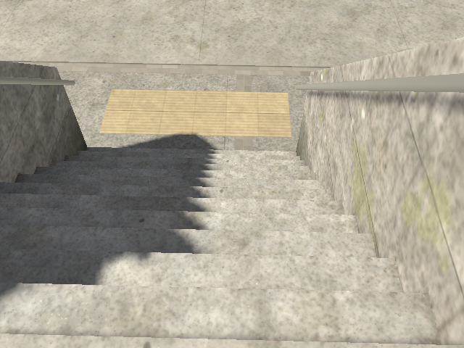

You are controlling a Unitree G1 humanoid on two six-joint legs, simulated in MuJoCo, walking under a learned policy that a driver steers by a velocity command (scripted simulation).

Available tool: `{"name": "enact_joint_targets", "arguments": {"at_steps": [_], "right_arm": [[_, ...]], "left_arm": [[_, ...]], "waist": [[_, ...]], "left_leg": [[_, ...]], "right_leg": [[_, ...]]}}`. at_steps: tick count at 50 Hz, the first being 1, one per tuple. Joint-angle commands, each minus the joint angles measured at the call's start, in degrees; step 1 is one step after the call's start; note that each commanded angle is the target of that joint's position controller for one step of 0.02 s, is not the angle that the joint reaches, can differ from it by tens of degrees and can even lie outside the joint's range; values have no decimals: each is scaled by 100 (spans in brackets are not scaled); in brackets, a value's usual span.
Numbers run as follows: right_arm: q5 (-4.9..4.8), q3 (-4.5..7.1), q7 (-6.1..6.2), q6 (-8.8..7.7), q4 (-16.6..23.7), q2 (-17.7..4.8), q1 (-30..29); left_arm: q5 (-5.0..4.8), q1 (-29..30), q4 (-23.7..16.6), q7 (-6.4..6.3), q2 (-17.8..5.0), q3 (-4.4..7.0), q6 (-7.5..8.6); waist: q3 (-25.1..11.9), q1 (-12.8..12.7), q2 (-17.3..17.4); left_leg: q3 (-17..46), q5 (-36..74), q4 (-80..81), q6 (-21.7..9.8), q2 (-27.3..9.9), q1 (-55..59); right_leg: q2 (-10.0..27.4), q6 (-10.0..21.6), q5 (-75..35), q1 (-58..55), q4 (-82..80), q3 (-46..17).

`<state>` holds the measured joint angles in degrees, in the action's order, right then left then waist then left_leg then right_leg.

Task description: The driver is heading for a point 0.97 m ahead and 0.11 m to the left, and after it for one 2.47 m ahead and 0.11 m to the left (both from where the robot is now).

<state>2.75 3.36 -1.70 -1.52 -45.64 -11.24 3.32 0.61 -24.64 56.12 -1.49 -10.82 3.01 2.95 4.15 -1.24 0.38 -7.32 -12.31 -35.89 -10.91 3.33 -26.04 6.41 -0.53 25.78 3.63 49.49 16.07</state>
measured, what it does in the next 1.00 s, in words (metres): walks ahead, turning left: right foot, then left foot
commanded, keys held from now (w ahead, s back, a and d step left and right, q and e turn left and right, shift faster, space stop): w+q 0.42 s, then w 0.58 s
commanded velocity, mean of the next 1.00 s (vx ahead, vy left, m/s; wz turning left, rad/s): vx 0.50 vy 0.00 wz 0.37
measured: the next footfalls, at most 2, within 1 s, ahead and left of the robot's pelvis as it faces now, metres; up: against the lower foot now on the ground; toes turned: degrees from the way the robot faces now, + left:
right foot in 0.50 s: +0.36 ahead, -0.04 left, +0.00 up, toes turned +19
left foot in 0.98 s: +0.37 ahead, +0.23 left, +0.00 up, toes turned +22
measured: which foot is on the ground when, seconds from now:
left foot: down 0.00-0.50, up 0.52-0.96, down 0.98-1.00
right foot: up 0.00-0.48, down 0.50-1.00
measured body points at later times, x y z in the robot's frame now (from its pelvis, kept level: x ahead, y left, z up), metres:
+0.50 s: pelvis +0.24 +0.01 +0.01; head +0.24 +0.02 +0.46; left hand +0.36 +0.29 -0.08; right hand +0.32 -0.27 -0.11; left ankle +0.10 +0.04 -0.70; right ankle +0.32 -0.05 -0.72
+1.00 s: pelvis +0.36 +0.10 +0.00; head +0.35 +0.09 +0.45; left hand +0.26 +0.35 -0.12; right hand +0.58 -0.08 -0.11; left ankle +0.34 +0.21 -0.70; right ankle +0.32 -0.05 -0.71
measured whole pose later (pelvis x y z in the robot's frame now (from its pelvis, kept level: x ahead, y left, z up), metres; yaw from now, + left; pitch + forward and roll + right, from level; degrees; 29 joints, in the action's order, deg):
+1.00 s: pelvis +0.36 +0.10 +0.00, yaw +21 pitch +0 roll -1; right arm 2.1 1.8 0.0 1.8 -44.3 -13.2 11.3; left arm 0.2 -25.9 45.9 0.1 -15.7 1.7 0.5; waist -2.0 -2.1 0.8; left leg -0.5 -16.3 -48.0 -3.5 -0.9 -24.6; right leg 0.4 0.9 27.4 9.5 38.3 1.8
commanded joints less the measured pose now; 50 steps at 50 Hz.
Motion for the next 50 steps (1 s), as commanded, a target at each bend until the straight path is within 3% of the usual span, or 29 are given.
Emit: {"name": "enact_joint_targets", "arguments": {"at_steps": [1,2,3,5,6,9,12,15,17,19,21,22,23,24,25,26,27,28,29,30,33,37,40,42,43,46,48,49,50], "right_arm": [[-231,511,201,131,-65,-1673,2068],[-243,415,288,146,-160,-1334,1818],[-240,315,295,120,-168,-1000,1595],[-248,219,322,4,-36,-770,1240],[-256,196,312,-72,-12,-749,1293],[-296,237,299,-175,-22,-991,1689],[-333,219,292,-159,16,-1009,2117],[-332,244,333,-50,96,-1104,2456],[-299,227,357,21,217,-1094,2497],[-252,241,351,62,330,-1178,2415],[-206,219,359,58,597,-1272,1861],[-233,232,397,69,669,-1335,1735],[-207,220,422,77,664,-1325,1731],[-239,194,427,95,655,-1246,1589],[-360,89,407,77,796,-810,1794],[-122,-4,388,27,658,-289,2677],[-158,101,353,25,541,-725,3105],[-99,203,343,80,454,-1126,2500],[-107,261,324,107,558,-1286,1810],[-165,253,322,162,588,-1192,1698],[-160,210,297,344,502,-954,1766],[-174,119,224,395,639,-739,1077],[-131,6,178,408,618,-570,903],[-125,-44,139,416,689,-572,612],[-74,-5,152,414,470,-655,966],[-68,-2,173,346,540,-746,588],[-68,-19,191,308,432,-715,843],[-56,18,207,279,217,-761,1405],[-41,61,201,223,-81,-777,2312]], "left_arm": [[-8,672,-1223,78,-857,165,132],[-68,916,-1307,67,-836,140,199],[-54,806,-1230,38,-851,155,228],[139,552,-1178,52,-727,143,19],[180,545,-1210,92,-681,139,-115],[177,897,-1400,116,-623,116,-295],[156,1547,-1664,75,-684,102,-356],[220,2038,-1890,149,-585,-2,-373],[143,2221,-2029,165,-625,-31,-330],[141,2335,-2137,155,-699,-52,-258],[123,1688,-1989,114,-809,-18,-169],[106,1396,-2011,112,-855,-27,-141],[114,999,-1911,112,-969,24,-106],[95,243,-1707,75,-1019,73,-45],[164,-485,-1698,12,-1283,112,16],[45,-323,-1734,40,-1279,5,-4],[-17,-69,-1697,68,-1517,133,-80],[-54,392,-1824,108,-1029,52,-73],[-10,603,-1905,158,-829,-26,-31],[65,611,-1865,198,-847,-56,35],[11,306,-1704,214,-1018,-39,167],[-138,-160,-1488,121,-1145,-35,99],[-84,-199,-1406,136,-1169,-16,19],[-69,-158,-1412,160,-1179,-21,-23],[2,-275,-1308,185,-1284,12,-15],[-14,-186,-1340,163,-1343,48,-95],[-24,48,-1391,144,-1403,89,-179],[-37,104,-1358,123,-1417,109,-230],[-78,313,-1352,94,-1417,125,-286]], "waist": [[-1861,907,387],[-1062,715,239],[-619,404,-184],[-484,-40,-176],[-494,-104,-93],[-395,-66,65],[-302,171,228],[-503,407,356],[-499,430,372],[-315,442,417],[-607,100,539],[-491,-77,535],[-499,-212,507],[-702,-593,232],[-1414,-721,-587],[-1252,124,-1016],[-1204,238,-1667],[-437,268,-632],[-182,170,-140],[-66,280,-160],[-320,385,-438],[-377,211,-398],[-521,172,-516],[-454,92,-704],[-617,133,-872],[-407,78,-694],[-416,200,-868],[-589,377,-882],[-759,843,-744]], "left_leg": [[4521,467,1994,-1469,-2305,4324],[3741,693,1992,-1298,-2204,3695],[3208,1264,2008,-1016,-1923,2836],[2441,1852,2074,-642,-1359,1776],[2307,1961,2097,-588,-1184,1563],[2098,2608,2103,-489,-896,1360],[2272,2865,1996,-342,-851,1708],[2361,3688,1705,-134,-798,2057],[2460,3789,1587,-133,-762,2105],[2480,3923,1486,-144,-674,1919],[2317,5020,904,2,-548,1406],[2481,4916,693,10,-594,1448],[2612,4876,279,29,-644,1657],[2525,4445,-652,56,-543,1701],[2132,2322,-2573,286,-164,1106],[1952,-2325,-3663,358,606,-231],[1998,-2073,-4115,480,718,-1117],[1987,-1485,-4444,622,416,-1399],[1961,-1143,-4334,678,355,-1330],[1986,-1003,-4159,753,262,-1212],[1937,-593,-3579,857,177,-720],[1774,-64,-2930,968,84,-1341],[1310,435,-2483,972,-146,-1034],[825,423,-1939,956,-347,-691],[899,905,-2363,866,-482,-496],[762,433,-1957,821,-549,-543],[538,-265,-1359,759,-417,339],[382,-595,-1074,684,-234,1088],[367,-387,-454,584,-118,2011]], "right_leg": [[-530,-99,108,4146,3804,-1638],[-252,-52,-305,4352,3574,-1686],[-78,-33,-524,4003,3049,-1689],[116,-111,-663,3182,2369,-1770],[116,-157,-683,3015,2131,-1758],[25,-251,-1296,3075,1432,-1610],[-56,-267,-1824,3539,730,-1623],[-378,-167,-2394,3483,459,-1496],[-530,-146,-2259,3376,370,-1532],[-755,-90,-2106,2988,-82,-1434],[-1045,70,-2082,1787,146,-1266],[-1011,149,-1045,1480,-723,-1589],[-1008,256,-820,1226,-1126,-1655],[-933,377,-1038,661,-1909,-1689],[332,815,-1352,-494,-2447,-3180],[1412,986,-3599,-1066,-1973,-4639],[1624,1684,-2760,-722,-2668,-6186],[1529,1882,-2102,-2,-2843,-5572],[1252,1817,-2287,560,-2863,-4820],[1035,1693,-2876,909,-2880,-4221],[639,1458,-3955,1178,-2942,-3304],[565,1348,-4774,492,-2946,-2784],[403,1205,-4893,578,-2753,-2309],[312,1165,-4648,780,-2780,-2176],[499,1266,-4589,708,-2486,-2394],[638,1253,-4096,692,-2212,-2467],[583,1108,-4961,972,-1836,-2218],[476,1039,-5554,1142,-1290,-2082],[277,912,-5759,1469,-255,-1947]]}}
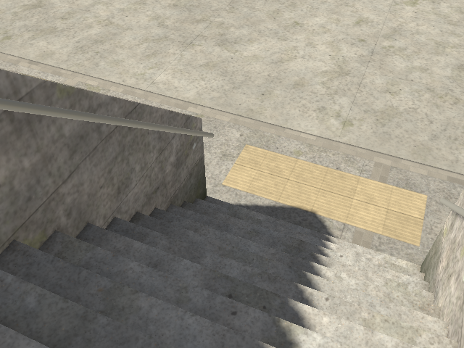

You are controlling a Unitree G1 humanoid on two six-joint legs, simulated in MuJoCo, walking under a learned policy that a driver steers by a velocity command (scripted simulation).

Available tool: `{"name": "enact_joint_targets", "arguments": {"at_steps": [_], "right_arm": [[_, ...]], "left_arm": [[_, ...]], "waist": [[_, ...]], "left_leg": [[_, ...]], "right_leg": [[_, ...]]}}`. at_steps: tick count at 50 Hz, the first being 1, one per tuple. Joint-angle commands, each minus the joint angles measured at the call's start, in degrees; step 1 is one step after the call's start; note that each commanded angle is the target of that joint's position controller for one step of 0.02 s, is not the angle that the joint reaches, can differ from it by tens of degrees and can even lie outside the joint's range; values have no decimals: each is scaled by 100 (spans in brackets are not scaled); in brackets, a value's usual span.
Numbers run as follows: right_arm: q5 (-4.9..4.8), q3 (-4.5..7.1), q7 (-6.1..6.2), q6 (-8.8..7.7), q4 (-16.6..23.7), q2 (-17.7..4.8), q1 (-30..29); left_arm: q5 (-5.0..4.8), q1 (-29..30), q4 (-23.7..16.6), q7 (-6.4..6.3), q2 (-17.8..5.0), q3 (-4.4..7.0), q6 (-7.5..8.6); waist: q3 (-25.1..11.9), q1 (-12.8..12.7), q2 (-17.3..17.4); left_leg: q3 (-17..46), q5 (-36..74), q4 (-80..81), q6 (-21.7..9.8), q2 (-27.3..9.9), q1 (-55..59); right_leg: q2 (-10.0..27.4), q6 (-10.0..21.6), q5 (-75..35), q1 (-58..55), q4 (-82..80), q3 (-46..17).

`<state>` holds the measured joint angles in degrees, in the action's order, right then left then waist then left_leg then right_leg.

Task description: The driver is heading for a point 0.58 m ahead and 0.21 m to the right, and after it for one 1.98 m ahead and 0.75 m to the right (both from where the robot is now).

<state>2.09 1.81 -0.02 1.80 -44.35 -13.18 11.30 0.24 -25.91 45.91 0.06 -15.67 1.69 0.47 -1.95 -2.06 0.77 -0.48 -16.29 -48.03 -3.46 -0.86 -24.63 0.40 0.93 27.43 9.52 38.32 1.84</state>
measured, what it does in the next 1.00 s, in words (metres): goes down, turning right: right foot 0.20 m lower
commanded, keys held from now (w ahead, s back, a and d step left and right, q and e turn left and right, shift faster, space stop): w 0.06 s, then w+e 0.94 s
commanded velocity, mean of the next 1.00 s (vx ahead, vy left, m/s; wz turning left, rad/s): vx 0.50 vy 0.00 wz -0.41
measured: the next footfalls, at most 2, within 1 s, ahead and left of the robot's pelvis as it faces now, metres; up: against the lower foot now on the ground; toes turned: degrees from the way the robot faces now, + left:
right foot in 0.60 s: +0.20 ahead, -0.12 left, -0.20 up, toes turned -15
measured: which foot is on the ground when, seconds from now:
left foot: down 0.00-0.60, up 0.62-1.00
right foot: down 0.00-0.00, up 0.02-0.58, down 0.60-1.00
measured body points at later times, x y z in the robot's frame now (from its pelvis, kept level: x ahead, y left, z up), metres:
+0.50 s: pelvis +0.09 +0.00 -0.08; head +0.09 +0.01 +0.37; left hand +0.29 +0.26 -0.18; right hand +0.06 -0.27 -0.20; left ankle +0.02 +0.12 -0.72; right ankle +0.17 -0.14 -0.78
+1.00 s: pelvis +0.25 -0.09 -0.23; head +0.21 -0.12 +0.21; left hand +0.31 +0.15 -0.36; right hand +0.27 -0.37 -0.36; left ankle +0.50 -0.01 -0.86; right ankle +0.16 -0.11 -0.92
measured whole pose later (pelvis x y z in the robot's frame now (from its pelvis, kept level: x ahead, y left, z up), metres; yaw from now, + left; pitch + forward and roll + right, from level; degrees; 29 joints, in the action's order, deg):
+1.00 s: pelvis +0.25 -0.09 -0.23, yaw -30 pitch -1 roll +3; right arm 3.4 2.4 0.0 1.4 -46.8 -13.2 8.7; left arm -0.4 -31.9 51.8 -1.9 -9.0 -0.5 1.4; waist -3.1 -2.6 2.5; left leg 5.8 18.8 -57.4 2.5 -0.1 -45.9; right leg -11.2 8.1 33.7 17.3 54.5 -11.0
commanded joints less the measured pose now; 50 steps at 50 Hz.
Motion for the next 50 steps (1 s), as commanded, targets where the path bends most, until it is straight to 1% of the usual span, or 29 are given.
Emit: {"name": "enact_joint_targets", "arguments": {"at_steps": [1,2,3,5,6,9,13,18,19,23,27,28,29,30,31,32,33,34,35,36,37,38,39,41,42,43,45,47,50], "right_arm": [[39,358,32,-185,-447,-1043,2259],[-167,182,-51,-257,-239,-905,1704],[-342,310,-98,-327,-275,-1307,1765],[-178,216,-115,-404,-60,-1046,697],[-102,179,-99,-450,23,-933,357],[-50,145,-61,-620,-64,-942,594],[-90,164,18,-770,-163,-927,910],[59,243,50,-880,-268,-1151,1726],[77,191,82,-851,-191,-1013,1592],[43,180,208,-898,-125,-984,1263],[197,232,334,-603,-360,-947,1511],[248,271,380,-478,-411,-1068,1357],[207,260,439,-362,-542,-915,1392],[98,276,428,-294,-606,-820,1314],[49,163,284,-263,-518,-298,1043],[2,59,221,-293,52,-183,1180],[-49,150,213,-313,83,-628,1184],[-23,124,277,-281,159,-716,1032],[123,172,314,-176,177,-897,291],[151,163,317,-110,194,-818,198],[154,167,293,-94,114,-801,222],[200,141,257,-40,5,-670,143],[126,59,207,16,141,-421,-122],[232,4,156,71,139,-229,-167],[201,42,169,71,-40,-291,136],[113,141,132,41,-35,-507,20],[157,226,91,-16,-169,-610,117],[124,195,10,-79,10,-455,-272],[134,151,-30,-144,129,-336,-658]], "left_arm": [[-85,461,-428,-80,-807,286,-75],[82,-160,-455,-162,-171,140,-108],[82,245,-616,-257,-265,164,-188],[-27,723,-689,-286,-622,286,-282],[-13,685,-589,-269,-586,301,-356],[38,496,-396,-203,-705,475,-533],[201,1200,-485,-135,-621,514,-631],[233,1846,-621,-189,-590,520,-579],[208,1959,-727,-91,-560,504,-539],[47,2284,-900,269,-219,311,-502],[-165,1771,-627,252,-305,278,-383],[-184,955,-383,204,-298,306,-334],[-103,105,45,166,-415,379,-320],[48,-726,448,114,-613,466,-298],[89,-950,551,150,-1000,466,-228],[-48,-450,237,185,-1385,391,-207],[-236,-519,215,170,-1417,492,-241],[-211,-529,229,101,-1386,476,-266],[-146,206,7,47,-959,353,-264],[-66,242,-22,-3,-983,313,-163],[-15,212,139,10,-491,105,-29],[-34,27,158,7,-430,68,66],[-37,178,36,-113,-225,-56,145],[-60,-59,44,-172,-296,-57,146],[9,-298,114,-156,-539,17,150],[-27,-557,339,-188,-367,-13,180],[-97,-402,307,-153,-364,16,188],[-128,-203,222,-216,-178,-40,178],[-43,-296,145,-265,-141,-41,200]], "waist": [[-193,1164,308],[25,395,1315],[165,584,1128],[678,208,662],[738,66,722],[242,-101,253],[489,125,394],[371,561,420],[512,490,149],[722,534,393],[923,719,511],[627,281,709],[187,7,626],[-248,-471,-52],[41,-642,-1418],[-236,57,-1504],[-952,-72,-895],[-949,-2,-679],[-428,25,-341],[-214,115,-717],[352,375,-182],[521,304,-254],[666,405,-39],[566,261,-336],[263,281,-616],[457,247,-482],[586,419,-614],[662,373,-497],[630,101,-640]], "left_leg": [[551,1730,1472,-545,-232,2610],[2306,4772,1496,-796,-1395,2636],[2632,3372,2327,-1265,-1818,1712],[2035,1375,2641,-1210,-1557,403],[1639,1729,2485,-1118,-1412,-51],[1247,814,2011,-857,-1181,-6],[1145,396,1305,-643,-1380,584],[1423,48,563,-511,-1777,1299],[975,-763,437,-388,-1483,555],[414,-1978,82,-260,-1358,-566],[59,-888,-1104,-260,-1687,-149],[84,-204,-1857,-306,-1813,255],[-158,875,-3085,-338,-1658,308],[-640,709,-5394,-319,-1068,-376],[-1181,-3397,-8378,-205,7,-2562],[-544,-3022,-8863,-141,-206,-3747],[-235,-2406,-8509,22,-284,-4042],[97,-1750,-7501,122,-420,-4227],[186,-1338,-7094,239,-458,-4280],[323,-1146,-6840,327,-459,-4275],[639,108,-5421,463,-585,-4440],[546,224,-5174,520,-463,-4327],[460,808,-4085,830,-352,-4048],[385,953,-3445,979,-180,-3843],[396,1364,-3612,861,-123,-3594],[579,1949,-2949,837,-89,-4001],[719,2665,-2014,642,-155,-3117],[527,3826,-1060,606,44,-2128],[512,4066,-429,541,248,-1842]], "right_leg": [[146,419,-4288,1735,2987,-206],[-671,261,481,3106,4092,-603],[-609,165,520,3165,4218,-912],[-294,41,-391,2832,3548,-1035],[-334,-6,-849,2505,3641,-815],[-394,125,-2318,2307,3694,-856],[-394,116,-2973,3289,3350,-1255],[-324,150,-3029,4233,2704,-1358],[-434,115,-3920,3704,1902,-1071],[-466,1,-5283,2199,302,-345],[-89,343,-4438,1242,-1148,106],[235,556,-4284,880,-1685,-130],[282,733,-4181,-65,-2005,-224],[194,938,-4249,-1466,-2182,-379],[455,949,-6227,-2256,-566,-579],[966,879,-8685,-2439,621,-1528],[1430,1240,-7285,-2638,59,-2074],[1752,1679,-3779,-1945,-751,-2804],[1387,1616,-1258,-971,-1310,-3027],[1650,1858,-1019,-415,-1351,-3802],[1293,1510,-927,59,-976,-3393],[1103,1359,-1035,503,-884,-3445],[900,1250,-527,1198,-1197,-3306],[715,1286,-1151,1125,-1035,-3584],[732,1289,-1454,900,-995,-3726],[419,1167,-613,646,-610,-3399],[203,1105,-966,1135,-467,-3394],[-5,1253,27,1913,-351,-3403],[-222,1347,-286,1592,207,-3505]]}}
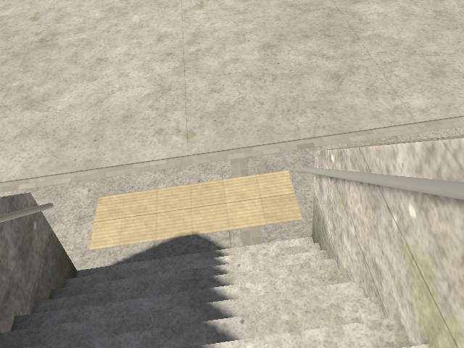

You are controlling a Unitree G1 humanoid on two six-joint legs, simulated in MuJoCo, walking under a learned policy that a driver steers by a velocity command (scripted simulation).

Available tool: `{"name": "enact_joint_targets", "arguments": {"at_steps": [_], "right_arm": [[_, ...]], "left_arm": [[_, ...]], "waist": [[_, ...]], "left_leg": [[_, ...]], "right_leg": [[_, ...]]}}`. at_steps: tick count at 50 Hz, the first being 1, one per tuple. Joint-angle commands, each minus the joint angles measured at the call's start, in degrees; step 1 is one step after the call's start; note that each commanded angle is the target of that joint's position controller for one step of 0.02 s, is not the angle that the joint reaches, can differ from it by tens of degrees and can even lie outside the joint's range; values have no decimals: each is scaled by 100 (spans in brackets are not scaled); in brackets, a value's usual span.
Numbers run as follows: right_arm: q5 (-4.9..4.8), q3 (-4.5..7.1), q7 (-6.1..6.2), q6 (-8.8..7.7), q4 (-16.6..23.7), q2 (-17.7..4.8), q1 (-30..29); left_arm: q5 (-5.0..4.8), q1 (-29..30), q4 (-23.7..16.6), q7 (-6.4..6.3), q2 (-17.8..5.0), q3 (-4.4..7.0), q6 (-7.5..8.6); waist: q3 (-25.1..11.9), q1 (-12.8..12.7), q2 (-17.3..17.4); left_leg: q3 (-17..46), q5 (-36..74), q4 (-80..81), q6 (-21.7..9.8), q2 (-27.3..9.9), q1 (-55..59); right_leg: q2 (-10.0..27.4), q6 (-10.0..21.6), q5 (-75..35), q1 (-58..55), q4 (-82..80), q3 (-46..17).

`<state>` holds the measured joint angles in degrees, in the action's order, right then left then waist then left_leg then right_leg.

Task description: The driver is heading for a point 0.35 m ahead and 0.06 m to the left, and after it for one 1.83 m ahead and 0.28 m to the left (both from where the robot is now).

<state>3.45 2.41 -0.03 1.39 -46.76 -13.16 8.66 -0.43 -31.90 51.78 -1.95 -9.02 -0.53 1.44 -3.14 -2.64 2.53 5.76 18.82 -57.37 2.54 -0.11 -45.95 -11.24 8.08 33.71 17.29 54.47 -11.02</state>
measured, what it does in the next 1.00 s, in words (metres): goes down: left foot 0.20 m lower, then right foot 0.21 m lower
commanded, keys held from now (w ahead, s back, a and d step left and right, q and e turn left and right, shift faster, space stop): w+e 0.02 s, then w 0.98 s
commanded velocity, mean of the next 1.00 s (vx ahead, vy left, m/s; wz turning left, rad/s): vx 0.50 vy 0.00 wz -0.15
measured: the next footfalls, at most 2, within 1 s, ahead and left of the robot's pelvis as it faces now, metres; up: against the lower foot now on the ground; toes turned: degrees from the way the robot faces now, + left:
left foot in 0.22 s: +0.19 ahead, +0.13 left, -0.20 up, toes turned -5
right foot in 0.70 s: +0.45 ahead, -0.11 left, -0.41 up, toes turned -6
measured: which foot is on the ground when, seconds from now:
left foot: up 0.00-0.20, down 0.22-0.72, up 0.74-1.00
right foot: down 0.00-0.22, up 0.24-0.68, down 0.70-1.00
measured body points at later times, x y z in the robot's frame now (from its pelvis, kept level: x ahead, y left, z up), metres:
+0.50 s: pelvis +0.23 +0.04 -0.20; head +0.23 +0.06 +0.25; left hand +0.38 +0.25 -0.34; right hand +0.08 -0.19 -0.33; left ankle +0.15 +0.13 -0.89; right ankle +0.40 -0.12 -0.83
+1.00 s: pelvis +0.49 -0.02 -0.41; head +0.47 -0.03 +0.04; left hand +0.39 +0.22 -0.55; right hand +0.54 -0.28 -0.55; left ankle +0.66 +0.11 -1.07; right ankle +0.41 -0.10 -1.10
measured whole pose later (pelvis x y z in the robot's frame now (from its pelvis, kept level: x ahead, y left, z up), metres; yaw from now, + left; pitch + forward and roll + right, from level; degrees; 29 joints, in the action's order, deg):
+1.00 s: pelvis +0.49 -0.02 -0.41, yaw -5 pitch -1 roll +0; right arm 2.6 2.1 -0.2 0.5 -52.6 -13.3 13.8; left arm -1.2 -32.4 63.6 -1.2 -10.5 0.5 3.9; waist -1.1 -0.9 1.7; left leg 3.8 21.9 -55.1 -0.5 -1.0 -41.2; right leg -2.8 3.8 35.9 16.3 53.4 2.2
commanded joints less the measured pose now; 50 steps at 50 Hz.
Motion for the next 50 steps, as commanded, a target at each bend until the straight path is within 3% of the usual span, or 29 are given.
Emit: {"name": "enact_joint_targets", "arguments": {"at_steps": [1,5,7,9,10,11,12,13,14,15,17,19,20,22,24,26,29,32,35,36,37,38,40,41,43,45,46,48,50], "right_arm": [[-3,94,-51,-179,394,-356,-425],[-9,80,-94,-403,551,-320,-441],[-188,36,-47,-510,727,-194,-515],[-370,118,68,-535,405,-234,669],[-383,232,101,-451,8,-431,1867],[-316,331,142,-391,-223,-703,2642],[-271,283,62,-347,-251,-819,3070],[-257,175,-119,-350,-198,-830,3102],[-414,174,-235,-392,-242,-824,3247],[-403,157,-219,-481,-261,-748,3346],[-323,150,-79,-652,-578,-1093,3049],[-395,-197,-32,-709,-487,-306,2236],[-366,-264,-26,-695,-476,-252,1990],[-467,-70,-28,-691,-495,-964,1848],[-503,-148,70,-716,-703,-569,2413],[-426,-175,166,-621,-590,-433,2145],[-225,-177,142,-509,-759,-344,2381],[-194,-186,182,-534,-1067,-286,2553],[-175,3,200,-506,-1175,-694,2153],[-95,60,212,-400,-1213,-574,2347],[-257,39,243,-371,-1015,-210,3067],[-233,-48,284,-370,-913,-316,2871],[-49,18,166,-268,-739,-390,2131],[-26,32,171,-293,-559,-422,1511],[-39,-22,63,-197,-550,-127,1275],[16,-17,30,-47,-1055,38,2090],[-40,103,-45,-61,-766,-335,1587],[-101,-12,-26,-113,-300,-271,596],[-120,-50,-13,-145,-240,-142,411]], "left_arm": [[27,293,-467,-88,-880,194,87],[97,517,-512,-31,-801,174,51],[185,416,-440,9,-628,146,-16],[272,450,-306,-7,-638,127,-111],[246,722,-311,49,-783,141,-135],[170,805,-362,173,-880,218,-62],[63,521,-454,228,-724,264,-63],[-96,289,-696,86,-577,175,-60],[37,619,-762,21,-633,114,-33],[201,1390,-817,-32,-860,190,-2],[498,1765,-843,-22,-743,205,-139],[321,2231,-848,97,-666,165,-281],[286,2020,-619,181,-489,137,-278],[346,1173,90,293,-431,243,-285],[284,2578,-245,288,-706,346,-126],[335,3222,-473,399,-470,237,16],[108,3616,-676,427,-336,234,17],[52,3028,-485,306,-559,278,84],[155,288,476,226,-1246,594,49],[183,-119,574,203,-1316,645,27],[221,-291,657,290,-1268,506,33],[21,-464,579,375,-1077,437,23],[-8,-292,632,303,-1333,514,40],[100,59,624,266,-979,365,138],[129,707,611,144,-474,91,231],[92,794,527,126,-1089,205,266],[-78,646,698,84,-866,215,376],[-173,828,688,16,-645,154,425],[-78,976,636,22,-865,225,407]], "waist": [[729,139,-781],[821,-163,-1101],[1044,-537,-895],[797,-299,-964],[408,305,-763],[193,631,18],[-185,623,923],[-599,358,1186],[-755,595,767],[-434,877,-38],[249,417,247],[1296,-92,-237],[1182,-151,-44],[370,-399,490],[803,268,527],[946,399,132],[1435,918,283],[1307,994,362],[386,-120,-137],[506,-332,-1286],[-274,333,-1774],[-463,-2,-1348],[-18,59,-1014],[542,140,-916],[1112,596,-730],[468,888,-1123],[593,804,-990],[734,651,-673],[818,597,-600]], "left_leg": [[-10,785,730,-91,194,545],[-134,658,1499,-207,277,1382],[-398,117,2914,-248,333,1804],[-413,240,3730,-369,66,2913],[-342,809,4446,-567,-324,3956],[-259,1397,4703,-735,-601,5425],[722,3513,3613,-1327,-1716,7161],[871,5545,1218,-1548,-2300,8504],[818,4751,1449,-1721,-2351,8301],[868,2312,2078,-1824,-2071,7241],[1592,-690,2181,-1919,-1971,5127],[915,-1088,2762,-1385,-1281,2212],[566,-820,2849,-1189,-1016,1285],[611,-756,2623,-1063,-1110,1131],[840,-2781,1824,-1066,-769,2808],[511,-4111,1640,-1109,-527,2077],[664,-3442,1364,-1345,-582,2045],[654,-2402,100,-1359,-589,2769],[436,-910,-2978,-1383,-287,2292],[-310,-4922,-5398,-1191,627,1322],[-235,-7451,-6171,-953,648,-1030],[-130,-6991,-5620,-961,311,-1757],[-161,-6080,-5447,-776,154,-1733],[612,-4228,-3663,-609,-152,-1868],[40,-2500,-1474,-140,-47,-2],[-602,-1461,-1896,-108,52,1592],[-52,-184,-966,-235,-141,782],[-199,1219,469,-298,-190,920],[-583,1490,1178,-307,130,2308]], "right_leg": [[885,615,-1125,805,-1108,-2234],[629,544,-2315,667,-238,-1861],[384,495,-2978,471,242,-1538],[354,518,-4331,324,1281,-1384],[439,544,-4695,506,2516,-1266],[103,183,-3513,1551,4232,-645],[-495,-63,1647,3458,6731,164],[-156,-94,2413,5213,7450,539],[100,-78,2021,5834,7261,572],[341,-25,981,5753,6660,273],[612,-234,-830,5669,5172,-144],[592,-756,-2746,4315,2577,156],[639,-835,-3638,2889,1618,633],[784,-616,-5027,1326,1913,958],[919,-447,-6052,3136,567,554],[1030,-464,-7293,2061,-1080,938],[1095,-566,-6380,1240,-2154,1228],[1472,-503,-6437,743,-2829,916],[1565,-358,-5647,-1989,-3907,1170],[2056,-52,-6200,-2653,-4508,828],[2958,60,-9104,-4827,-1119,291],[3125,288,-8184,-4743,-1337,50],[3524,1319,-4063,-2429,-2378,-1236],[3371,1161,-3867,-1588,-2361,-1128],[2595,708,-4118,1064,-2456,-184],[2476,589,-4843,1684,-2205,-113],[2104,403,-3863,1101,-1899,-65],[1873,226,-1561,1391,-1571,-41],[1644,170,-800,2260,-1231,240]]}}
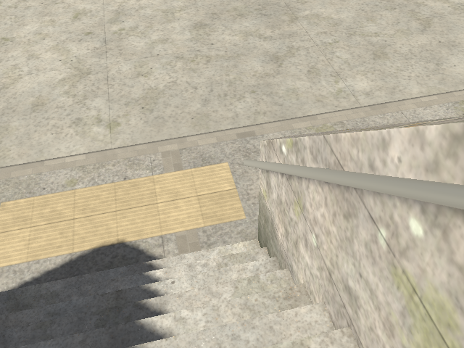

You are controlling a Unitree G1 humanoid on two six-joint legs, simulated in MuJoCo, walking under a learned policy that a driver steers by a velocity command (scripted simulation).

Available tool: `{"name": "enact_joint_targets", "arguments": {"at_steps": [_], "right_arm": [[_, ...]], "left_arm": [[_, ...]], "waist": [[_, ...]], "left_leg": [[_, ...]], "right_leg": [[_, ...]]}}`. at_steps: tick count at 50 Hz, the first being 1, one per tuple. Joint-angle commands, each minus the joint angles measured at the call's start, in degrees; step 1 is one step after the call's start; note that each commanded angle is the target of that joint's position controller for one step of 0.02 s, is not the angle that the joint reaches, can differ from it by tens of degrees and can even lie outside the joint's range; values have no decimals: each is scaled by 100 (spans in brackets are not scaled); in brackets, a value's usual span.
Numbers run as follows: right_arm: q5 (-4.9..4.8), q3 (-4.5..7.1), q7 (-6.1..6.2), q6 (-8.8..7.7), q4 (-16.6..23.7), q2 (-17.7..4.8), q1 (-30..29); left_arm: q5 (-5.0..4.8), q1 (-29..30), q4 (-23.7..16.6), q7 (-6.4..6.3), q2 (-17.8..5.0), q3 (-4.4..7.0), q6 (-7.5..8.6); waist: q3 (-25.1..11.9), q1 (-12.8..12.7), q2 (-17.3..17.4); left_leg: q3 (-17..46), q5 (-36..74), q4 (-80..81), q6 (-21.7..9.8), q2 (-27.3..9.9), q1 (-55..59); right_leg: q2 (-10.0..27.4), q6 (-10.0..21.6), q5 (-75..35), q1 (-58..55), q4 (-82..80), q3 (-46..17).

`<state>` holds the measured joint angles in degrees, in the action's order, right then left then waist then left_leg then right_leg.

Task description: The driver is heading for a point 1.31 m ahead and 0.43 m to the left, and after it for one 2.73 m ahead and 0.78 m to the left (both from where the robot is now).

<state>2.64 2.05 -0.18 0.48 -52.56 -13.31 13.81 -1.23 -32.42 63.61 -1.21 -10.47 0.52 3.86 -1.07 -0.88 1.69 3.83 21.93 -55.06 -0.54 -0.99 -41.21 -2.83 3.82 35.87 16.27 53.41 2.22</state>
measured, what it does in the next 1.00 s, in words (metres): goes down: left foot 0.21 m lower, then right foot 0.21 m lower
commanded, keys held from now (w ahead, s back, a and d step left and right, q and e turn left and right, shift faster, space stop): w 0.66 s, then w+q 0.34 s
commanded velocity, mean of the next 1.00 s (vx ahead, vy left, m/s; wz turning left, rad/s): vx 0.50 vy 0.00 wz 0.09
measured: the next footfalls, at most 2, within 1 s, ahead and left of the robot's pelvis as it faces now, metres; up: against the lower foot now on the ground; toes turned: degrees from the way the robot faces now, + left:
left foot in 0.18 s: +0.18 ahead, +0.09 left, -0.21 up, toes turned +1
right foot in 0.72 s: +0.46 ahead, -0.09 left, -0.41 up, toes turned -1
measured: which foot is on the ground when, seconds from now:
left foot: up 0.00-0.16, down 0.18-0.74, up 0.76-1.00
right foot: down 0.00-0.18, up 0.20-0.70, down 0.72-1.00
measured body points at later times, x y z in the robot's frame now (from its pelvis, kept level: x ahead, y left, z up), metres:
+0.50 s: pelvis +0.23 +0.04 -0.20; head +0.20 +0.05 +0.25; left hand +0.32 +0.26 -0.35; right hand +0.10 -0.18 -0.34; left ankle +0.14 +0.09 -0.89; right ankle +0.44 -0.12 -0.84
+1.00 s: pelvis +0.48 -0.01 -0.39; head +0.47 -0.02 +0.06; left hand +0.35 +0.22 -0.53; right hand +0.53 -0.26 -0.55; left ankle +0.58 +0.17 -1.02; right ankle +0.42 -0.09 -1.09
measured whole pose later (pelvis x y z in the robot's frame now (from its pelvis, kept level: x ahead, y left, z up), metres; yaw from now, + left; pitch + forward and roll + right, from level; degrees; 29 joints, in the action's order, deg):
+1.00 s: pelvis +0.48 -0.01 -0.39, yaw +7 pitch -1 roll +1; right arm 4.1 2.6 0.7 1.3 -56.5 -12.7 18.7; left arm -0.8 -30.7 64.3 -1.6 -10.8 0.6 6.1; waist -1.3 -0.1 1.1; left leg 7.3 7.7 -68.4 -3.5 1.3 -44.8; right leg 1.1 3.0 32.3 14.6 47.5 7.7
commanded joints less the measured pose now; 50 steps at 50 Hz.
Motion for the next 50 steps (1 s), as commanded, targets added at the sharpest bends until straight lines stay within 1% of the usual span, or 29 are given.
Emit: {"name": "enact_joint_targets", "arguments": {"at_steps": [1,5,7,8,9,10,11,12,13,15,16,18,20,23,26,30,32,35,36,37,38,40,41,42,43,44,46,47,50], "right_arm": [[-42,-30,-12,-93,322,-120,-258],[-134,-15,-39,-214,506,-185,-354],[-283,165,-69,-328,147,-520,810],[-247,269,-55,-306,-214,-657,1580],[-275,340,-82,-213,-425,-841,2237],[-213,150,-158,-180,-419,-787,2629],[-334,205,-230,-66,-468,-971,2784],[-357,309,-179,-78,-502,-1265,3074],[-307,213,-90,-58,-468,-895,2627],[-161,-1,-113,-265,-616,-580,2415],[-72,-149,-102,-423,-640,-241,2178],[-128,-239,10,-592,-469,-228,1390],[-202,-143,-3,-616,-543,-581,1452],[-485,-244,156,-607,-610,-180,1378],[-240,-185,241,-432,-488,-249,1550],[30,-146,223,-436,-810,-121,2209],[57,-98,188,-503,-918,-258,2118],[3,-11,195,-509,-986,-402,1755],[58,6,120,-465,-1037,-372,1870],[-123,112,110,-418,-908,-202,2453],[-176,51,225,-381,-787,-225,2471],[56,46,179,-295,-724,-345,1711],[84,67,125,-237,-516,-179,1819],[164,47,154,-189,-435,-183,1377],[224,69,165,-101,-510,-181,1209],[73,47,139,-42,-465,-68,1076],[265,37,97,100,-530,-25,1367],[220,38,104,154,-524,-26,1468],[52,97,3,12,-83,-79,533]], "left_arm": [[61,825,-573,-67,-759,157,150],[267,313,-553,-75,-770,157,14],[529,217,-412,-287,-785,147,-264],[426,80,-302,-346,-773,154,-341],[420,-81,-324,-241,-596,177,-329],[152,-432,-486,-181,-206,144,-244],[51,-435,-732,-188,-427,125,-152],[106,204,-904,-183,-665,148,-109],[334,1099,-916,-156,-772,187,-195],[401,1357,-857,-129,-691,188,-416],[466,1342,-833,-98,-462,161,-458],[430,1577,-991,25,-64,37,-485],[437,1053,-533,50,-110,110,-585],[396,2212,-837,217,-480,237,-328],[404,2820,-984,270,-224,164,-313],[117,3471,-1311,149,-327,192,-126],[102,2928,-1050,80,-446,213,-92],[100,735,-413,74,-1169,491,-158],[160,209,-220,106,-1117,536,-225],[239,36,-195,189,-1236,524,-265],[198,-83,-382,296,-909,381,-229],[83,-65,-450,213,-767,314,-344],[44,-110,-388,54,-1266,401,-292],[134,291,-402,44,-781,258,-178],[241,265,-343,60,-635,170,-93],[184,769,-436,22,-200,0,-44],[134,306,-266,-46,-819,98,232],[99,153,-239,-32,-973,126,303],[-6,285,-184,-104,-479,35,431]], "waist": [[656,237,-275],[1067,-274,-727],[745,109,-470],[409,231,-62],[27,466,757],[-749,189,1154],[-1103,263,1260],[-940,659,1296],[144,587,250],[1089,184,275],[1217,-86,-345],[1183,-521,-116],[567,-572,575],[831,-343,278],[948,210,230],[1522,990,273],[1237,895,300],[425,26,-63],[180,-195,-518],[-224,61,-1852],[-487,-55,-1324],[-301,-326,-200],[-253,-45,-1401],[127,55,-833],[462,7,-925],[849,311,-549],[444,364,-823],[223,412,-940],[484,325,-500]], "left_leg": [[-405,1220,1295,-15,271,2073],[-506,-93,2429,-256,103,1933],[90,-1102,4226,-558,-436,2530],[-471,-730,4532,-471,-271,3569],[290,605,3968,-745,-858,5044],[501,2696,661,-734,-1413,6721],[1052,2325,814,-864,-1876,6982],[2223,-615,2081,-1647,-2391,6621],[2341,-3045,2897,-1535,-2091,5390],[2410,-2670,2760,-1326,-1964,3450],[1782,-2418,2307,-993,-1511,2578],[1116,-2460,2700,-751,-1078,674],[1028,-1641,2661,-661,-975,504],[866,-4224,1917,-639,-614,1408],[824,-4782,1554,-844,-475,1391],[1051,-2976,756,-1092,-360,2681],[1095,-2575,-57,-1160,-461,2826],[1100,-809,-2249,-1167,-289,2333],[672,-1823,-3630,-1069,143,1770],[48,-6901,-5436,-740,884,-236],[5,-7548,-5598,-778,606,-1719],[-76,-6383,-5786,-769,388,-1626],[-17,-6005,-5813,-628,211,-1747],[807,-4237,-3994,-483,-91,-1810],[642,-4063,-3652,-334,-11,-1382],[601,-2892,-2365,-61,23,-584],[255,-2179,-2209,-66,161,-16],[253,-2186,-2318,-161,226,-50],[291,412,-15,-395,345,60]], "right_leg": [[814,566,-945,2290,-910,-994],[969,784,-2610,1128,290,-1258],[819,1024,-3153,328,2109,-1477],[575,1029,-3619,473,3292,-1116],[-178,843,-723,1750,5639,-789],[-477,622,2187,3971,7559,-524],[-258,672,1641,4947,7831,-611],[-312,543,1092,5806,7463,-672],[-95,480,163,6116,6990,-834],[106,223,-375,5684,6038,-910],[67,111,-1762,5340,4961,-1412],[1,-320,-3295,3693,2766,-659],[143,-275,-4742,2104,2433,-323],[402,-99,-7084,2623,-68,-674],[295,-148,-6962,1898,-842,-354],[512,-183,-6207,2095,-3098,-371],[707,-56,-6483,1457,-3021,-646],[796,-33,-5883,-1100,-3929,-189],[839,-32,-6121,-2019,-4177,-120],[1683,374,-7753,-3865,-2516,-672],[2234,576,-8432,-4574,-1360,-1116],[2023,739,-5569,-2975,-2096,-1403],[3017,1570,-5117,-2249,-2364,-2548],[2692,1356,-4392,-1607,-2425,-2038],[2477,1238,-4492,-655,-2350,-1881],[1992,855,-4480,685,-2451,-1140],[2026,734,-5910,742,-2141,-928],[2090,686,-6066,493,-1982,-1012],[1348,65,-2886,859,-1300,-205]]}}
Over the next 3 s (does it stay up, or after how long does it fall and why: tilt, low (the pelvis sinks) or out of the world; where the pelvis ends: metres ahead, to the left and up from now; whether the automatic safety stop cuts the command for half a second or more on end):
stays up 1.14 0.32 -1.03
